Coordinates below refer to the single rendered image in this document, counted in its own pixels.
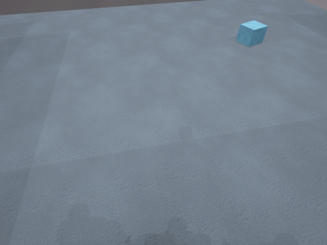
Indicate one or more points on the carton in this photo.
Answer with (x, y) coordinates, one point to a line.
(251, 33)

